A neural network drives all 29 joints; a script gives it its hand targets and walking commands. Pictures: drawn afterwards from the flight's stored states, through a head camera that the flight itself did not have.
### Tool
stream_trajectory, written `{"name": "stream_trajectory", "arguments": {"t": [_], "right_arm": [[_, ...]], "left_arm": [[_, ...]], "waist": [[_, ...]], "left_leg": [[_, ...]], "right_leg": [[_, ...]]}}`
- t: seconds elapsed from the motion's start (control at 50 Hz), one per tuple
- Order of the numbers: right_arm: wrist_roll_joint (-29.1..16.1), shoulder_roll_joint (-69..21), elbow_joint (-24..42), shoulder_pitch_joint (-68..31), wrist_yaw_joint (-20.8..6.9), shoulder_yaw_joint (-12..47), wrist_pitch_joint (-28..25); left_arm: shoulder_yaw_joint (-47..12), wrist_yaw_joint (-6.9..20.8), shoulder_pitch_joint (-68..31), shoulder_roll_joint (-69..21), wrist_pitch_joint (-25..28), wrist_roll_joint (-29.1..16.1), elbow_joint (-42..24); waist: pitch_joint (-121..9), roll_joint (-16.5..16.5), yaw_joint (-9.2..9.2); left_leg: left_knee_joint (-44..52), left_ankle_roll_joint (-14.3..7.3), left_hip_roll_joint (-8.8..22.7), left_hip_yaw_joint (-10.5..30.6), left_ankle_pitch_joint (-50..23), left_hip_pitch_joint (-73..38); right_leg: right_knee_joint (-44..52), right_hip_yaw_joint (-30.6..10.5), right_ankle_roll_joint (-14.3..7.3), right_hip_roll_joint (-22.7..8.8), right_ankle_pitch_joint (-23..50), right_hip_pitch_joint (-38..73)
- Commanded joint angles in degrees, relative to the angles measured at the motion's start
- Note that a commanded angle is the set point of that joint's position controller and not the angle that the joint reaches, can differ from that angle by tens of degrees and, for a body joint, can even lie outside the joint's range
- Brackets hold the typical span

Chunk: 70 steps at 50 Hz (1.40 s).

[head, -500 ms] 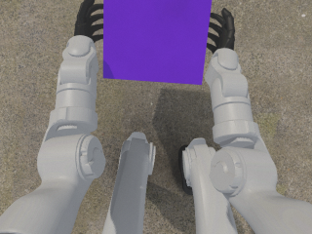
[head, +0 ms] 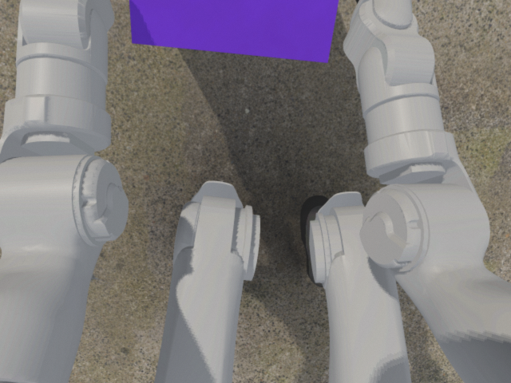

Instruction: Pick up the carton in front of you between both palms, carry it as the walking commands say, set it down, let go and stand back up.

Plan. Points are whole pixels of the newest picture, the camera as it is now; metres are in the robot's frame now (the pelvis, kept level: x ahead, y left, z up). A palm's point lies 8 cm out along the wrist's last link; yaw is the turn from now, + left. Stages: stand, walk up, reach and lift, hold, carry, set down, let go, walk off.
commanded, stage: set down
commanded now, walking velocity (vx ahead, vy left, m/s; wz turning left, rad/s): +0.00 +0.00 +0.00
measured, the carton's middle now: out of the picture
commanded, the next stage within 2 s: none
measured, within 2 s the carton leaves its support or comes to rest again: rests again in 0.60 s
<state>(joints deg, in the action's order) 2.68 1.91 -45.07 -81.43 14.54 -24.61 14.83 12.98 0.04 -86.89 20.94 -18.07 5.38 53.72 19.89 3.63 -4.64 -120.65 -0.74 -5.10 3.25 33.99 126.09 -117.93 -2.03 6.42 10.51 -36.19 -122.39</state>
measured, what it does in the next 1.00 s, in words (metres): stands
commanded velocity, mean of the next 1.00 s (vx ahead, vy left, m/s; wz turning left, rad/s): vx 0.00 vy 0.00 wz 0.00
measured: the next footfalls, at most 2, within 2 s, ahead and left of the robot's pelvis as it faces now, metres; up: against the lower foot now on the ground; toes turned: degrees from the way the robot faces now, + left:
none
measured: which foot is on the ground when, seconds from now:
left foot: down 0.00-1.00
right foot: down 0.00-1.00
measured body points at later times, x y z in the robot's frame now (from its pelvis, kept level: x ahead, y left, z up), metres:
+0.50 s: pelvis -0.01 -0.01 -0.03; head +0.36 +0.06 +0.21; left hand +0.55 +0.27 -0.19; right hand +0.57 -0.04 -0.19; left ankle +0.09 +0.10 -0.37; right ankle +0.10 -0.13 -0.37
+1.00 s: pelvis +0.01 -0.01 -0.04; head +0.38 +0.06 +0.19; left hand +0.56 +0.27 -0.21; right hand +0.58 -0.04 -0.21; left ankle +0.10 +0.10 -0.37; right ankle +0.10 -0.13 -0.37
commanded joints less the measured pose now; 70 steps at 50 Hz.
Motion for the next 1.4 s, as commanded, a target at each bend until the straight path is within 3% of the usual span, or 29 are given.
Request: {"name": "stream_trajectory", "arguments": {"t": [0.0, 0.08, 0.24, 0.4, 0.52, 0.76, 0.98, 1.02, 1.06, 1.12, 1.16, 1.2, 1.28, 1.38], "right_arm": [[-8.4, -45.5, 6.7, -43.7, -14.9, 27.9, -2.6], [-8.7, -46.1, 4.1, -41.3, -15.3, 27.5, -2.6], [-5.1, -44.2, -2.0, -38.1, -16.0, 21.6, -2.0], [-1.7, -40.4, -6.7, -34.5, -16.8, 17.2, -0.7], [0.4, -39.7, -9.1, -30.5, -17.8, 15.0, -0.1], [2.3, -38.9, -11.2, -21.3, -18.7, 13.7, -0.5], [5.1, -33.7, -13.1, -17.2, -18.3, 10.0, -0.1], [5.2, -31.0, -12.7, -16.8, -17.6, 9.6, -0.5], [5.5, -21.4, -12.3, -13.9, -15.6, 7.4, -1.4], [5.2, 4.6, -9.8, -8.6, -8.7, 3.4, -5.2], [0.3, 12.5, -6.4, -13.6, -5.1, 4.9, -8.3], [-5.8, 14.7, -6.2, -18.2, -3.9, 9.1, -9.4], [-13.7, 15.3, -6.0, -23.0, -3.5, 16.3, -8.9], [-15.4, 16.2, -5.7, -23.6, -3.2, 16.8, -6.6]], "left_arm": [[-19.0, 15.4, -31.5, -50.3, 3.5, -10.0, -7.9], [-17.5, 15.6, -28.0, -51.3, 3.6, -9.7, -4.7], [-12.3, 18.0, -26.9, -48.3, 3.7, -6.3, 1.6], [-8.0, 19.5, -24.7, -43.5, 2.6, -3.0, 6.8], [-6.2, 20.2, -22.1, -42.0, 2.3, -1.1, 9.0], [-6.2, 20.3, -13.5, -42.3, 2.1, 0.4, 11.4], [-2.8, 19.5, -11.4, -35.4, 2.2, 3.7, 13.4], [-2.2, 19.0, -11.3, -32.6, 2.8, 4.0, 13.9], [0.4, 17.0, -8.8, -22.3, 4.2, 4.3, 14.6], [4.9, 9.2, -5.6, 5.8, 8.9, 3.4, 12.6], [4.4, 4.3, -12.7, 15.3, 12.8, -2.0, 7.7], [1.8, 1.8, -20.1, 19.6, 15.0, -7.1, 4.8], [-4.0, 1.5, -25.2, 22.1, 15.5, -14.5, 3.4], [-7.0, 3.8, -23.3, 21.9, 12.4, -16.4, 10.5]], "waist": [[-79.5, -3.4, -3.09], [-75.2, -2.1, -3.42], [-60.4, 0.0, -3.67], [-49.5, 0.8, -3.08], [-44.5, 1.1, -2.36], [-40.4, 0.3, -1.19], [-35.5, 0.8, -1.04], [-35.9, 0.9, -1.01], [-36.8, 0.8, -1.04], [-40.7, -0.5, -1.01], [-48.7, -2.1, -1.60], [-56.9, -4.1, -2.59], [-65.9, -4.9, -3.29], [-65.4, -5.0, -2.20]], "left_leg": [[9.1, 1.6, -0.4, -2.6, -38.9, -49.7], [7.9, 1.1, -0.3, -2.2, -39.9, -48.1], [7.9, 0.3, 0.1, -3.7, -24.3, -30.3], [7.8, -0.8, 0.6, -2.9, -15.9, -25.6], [6.9, -1.5, 0.7, -2.2, -15.2, -24.5], [4.3, -1.6, 0.6, -1.2, -21.8, -23.5], [4.4, -1.6, 0.8, -1.6, -15.5, -21.3], [4.2, -1.1, 1.1, -1.9, -15.8, -22.0], [4.1, -0.4, 1.8, -2.4, -16.1, -23.3], [4.4, 0.7, 3.1, -2.3, -18.0, -27.3], [2.8, 0.8, 3.7, -1.2, -25.5, -29.9], [1.5, 0.7, 4.4, -0.1, -31.7, -34.1], [1.2, 0.5, 5.1, 0.1, -33.7, -40.4], [3.9, -0.3, 5.8, -0.4, -25.2, -44.4]], "right_leg": [[2.4, 8.7, -3.8, 1.3, 23.2, 25.4], [1.8, 8.4, -3.8, 1.4, 22.9, 22.0], [1.6, 7.2, -4.5, 1.1, 18.1, 23.6], [2.1, 7.1, -5.0, 0.6, 11.1, 21.0], [1.2, 6.9, -5.1, 0.4, 11.2, 19.7], [-1.3, 6.7, -5.3, 0.3, 16.6, 17.3], [-0.8, 6.6, -5.1, -0.2, 11.8, 17.4], [-0.8, 6.7, -4.7, -0.6, 12.1, 18.8], [-0.9, 7.1, -3.8, -1.3, 12.5, 20.7], [-0.8, 7.3, -3.0, -1.9, 14.6, 22.9], [-3.0, 6.3, -3.1, -2.3, 21.1, 24.7], [-4.8, 5.9, -3.2, -3.0, 25.8, 25.7], [-5.3, 5.9, -3.6, -4.1, 25.8, 28.2], [-2.4, 7.5, -3.7, -4.3, 16.5, 25.1]]}}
